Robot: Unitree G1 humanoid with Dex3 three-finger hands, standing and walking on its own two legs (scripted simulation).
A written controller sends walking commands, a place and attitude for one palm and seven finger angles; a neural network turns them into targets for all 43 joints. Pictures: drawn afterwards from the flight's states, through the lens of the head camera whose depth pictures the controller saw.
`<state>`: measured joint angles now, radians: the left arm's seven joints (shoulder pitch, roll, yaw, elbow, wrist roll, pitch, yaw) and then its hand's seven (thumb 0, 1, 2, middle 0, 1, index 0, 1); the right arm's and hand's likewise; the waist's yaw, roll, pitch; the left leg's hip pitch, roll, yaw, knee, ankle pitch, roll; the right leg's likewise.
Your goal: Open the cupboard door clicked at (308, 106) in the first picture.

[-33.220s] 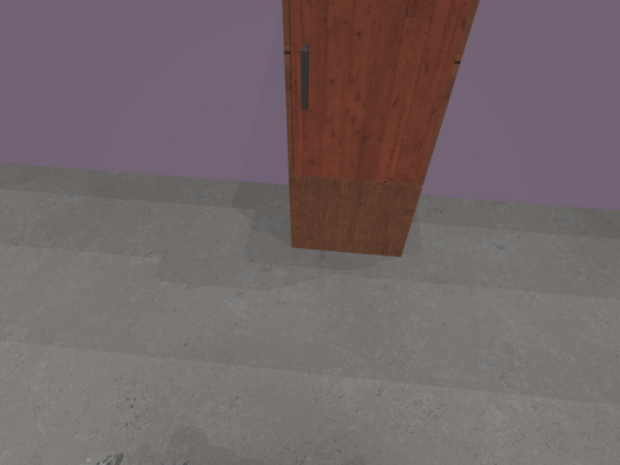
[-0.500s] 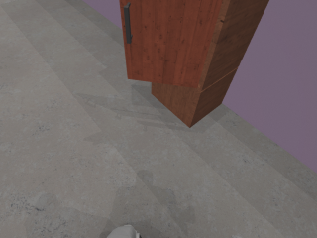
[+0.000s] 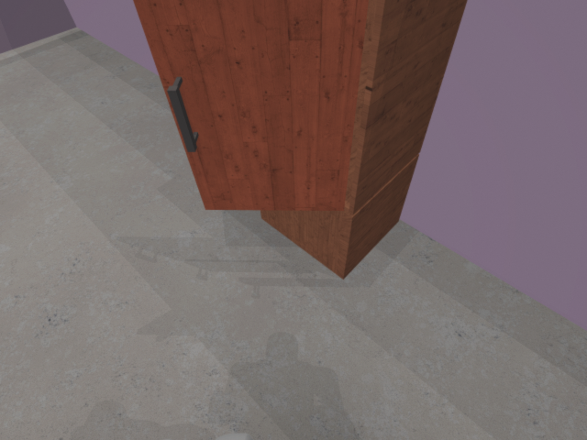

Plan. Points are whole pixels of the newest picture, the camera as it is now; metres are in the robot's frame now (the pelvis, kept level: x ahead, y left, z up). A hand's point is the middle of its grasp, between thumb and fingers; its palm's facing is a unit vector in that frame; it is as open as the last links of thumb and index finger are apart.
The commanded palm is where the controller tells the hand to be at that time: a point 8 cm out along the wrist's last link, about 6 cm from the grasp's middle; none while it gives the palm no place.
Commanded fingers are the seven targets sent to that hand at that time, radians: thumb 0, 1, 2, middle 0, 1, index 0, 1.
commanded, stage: take the last steps up to it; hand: left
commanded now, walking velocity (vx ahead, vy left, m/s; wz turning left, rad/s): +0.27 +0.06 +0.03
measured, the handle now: (185, 115) +0.76 +0.28 +0.01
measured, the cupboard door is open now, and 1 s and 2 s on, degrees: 41 41 41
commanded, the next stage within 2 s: come to a stop and stand still in 0.28 s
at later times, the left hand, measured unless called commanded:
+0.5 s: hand (157, 429) +0.17 +0.24 -0.18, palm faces +0.07 -0.98 -0.16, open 7.4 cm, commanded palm none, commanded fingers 0.00 0.90 0.90 -0.20 -0.30 -0.20 -0.30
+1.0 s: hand (182, 373) +0.25 +0.21 -0.17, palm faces +0.03 -0.97 -0.24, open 7.3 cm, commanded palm none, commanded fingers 0.00 0.90 0.90 -0.20 -0.30 -0.20 -0.30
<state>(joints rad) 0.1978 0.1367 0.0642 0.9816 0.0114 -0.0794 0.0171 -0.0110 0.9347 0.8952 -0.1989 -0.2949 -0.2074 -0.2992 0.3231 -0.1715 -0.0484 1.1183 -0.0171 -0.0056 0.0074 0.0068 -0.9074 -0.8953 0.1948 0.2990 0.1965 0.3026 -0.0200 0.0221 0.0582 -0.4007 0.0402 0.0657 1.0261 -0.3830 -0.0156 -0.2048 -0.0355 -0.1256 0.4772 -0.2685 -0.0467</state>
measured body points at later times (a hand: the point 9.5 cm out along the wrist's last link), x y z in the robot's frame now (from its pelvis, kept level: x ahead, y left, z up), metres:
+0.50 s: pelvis +0.16 +0.07 -0.01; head +0.18 +0.09 +0.44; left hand +0.16 +0.29 -0.17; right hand +0.23 -0.16 -0.15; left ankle +0.21 +0.15 -0.74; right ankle +0.15 -0.06 -0.68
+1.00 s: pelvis +0.18 +0.03 +0.00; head +0.21 +0.02 +0.45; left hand +0.25 +0.26 -0.15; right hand +0.21 -0.21 -0.16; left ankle +0.15 +0.16 -0.70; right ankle +0.17 -0.07 -0.74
